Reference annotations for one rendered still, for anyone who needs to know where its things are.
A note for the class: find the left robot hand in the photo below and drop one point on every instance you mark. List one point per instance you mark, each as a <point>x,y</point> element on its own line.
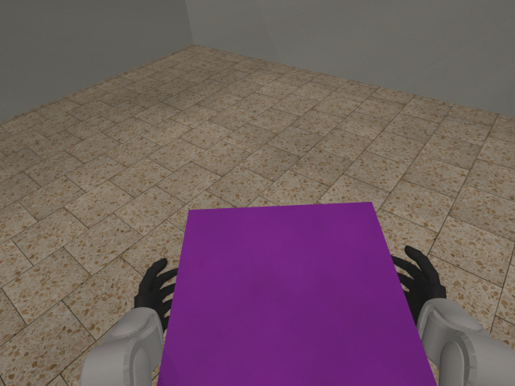
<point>151,296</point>

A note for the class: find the robot right forearm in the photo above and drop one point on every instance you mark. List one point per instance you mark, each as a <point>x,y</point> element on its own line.
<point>463,350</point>

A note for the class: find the carton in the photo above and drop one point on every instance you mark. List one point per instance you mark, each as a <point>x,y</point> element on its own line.
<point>298,295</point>

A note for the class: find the right robot hand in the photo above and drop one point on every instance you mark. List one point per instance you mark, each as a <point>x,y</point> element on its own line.
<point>426,284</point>

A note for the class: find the robot left forearm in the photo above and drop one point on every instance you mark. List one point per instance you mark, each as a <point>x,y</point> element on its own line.
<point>128,354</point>

